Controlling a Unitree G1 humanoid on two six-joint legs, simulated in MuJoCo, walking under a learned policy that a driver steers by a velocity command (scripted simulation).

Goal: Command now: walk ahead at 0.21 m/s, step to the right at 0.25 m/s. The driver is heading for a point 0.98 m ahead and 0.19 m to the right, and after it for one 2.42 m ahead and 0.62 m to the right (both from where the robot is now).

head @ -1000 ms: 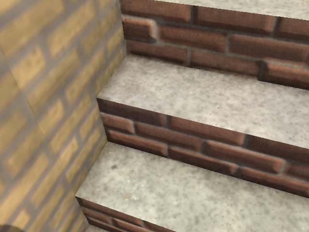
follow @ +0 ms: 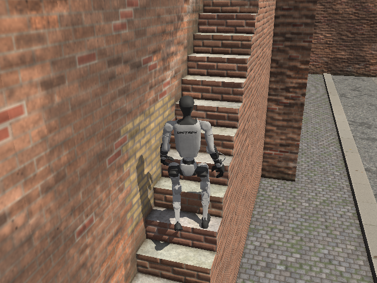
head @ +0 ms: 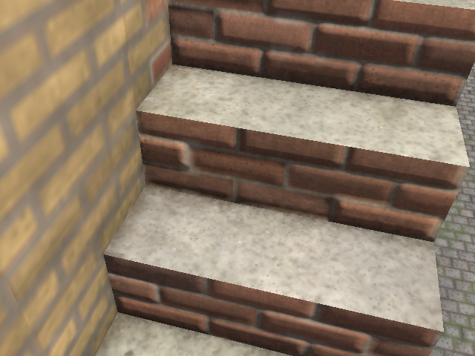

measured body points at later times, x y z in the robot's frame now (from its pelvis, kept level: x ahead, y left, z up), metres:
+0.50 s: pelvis +0.00 -0.05 -0.06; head +0.05 -0.03 +0.38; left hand +0.28 +0.08 -0.14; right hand -0.02 -0.35 -0.17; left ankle -0.07 +0.11 -0.77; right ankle +0.09 -0.17 -0.67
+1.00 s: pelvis +0.02 +0.00 +0.02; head +0.01 +0.02 +0.47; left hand +0.33 +0.13 -0.01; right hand +0.01 -0.28 -0.09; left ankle +0.09 +0.07 -0.66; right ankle +0.01 -0.15 -0.57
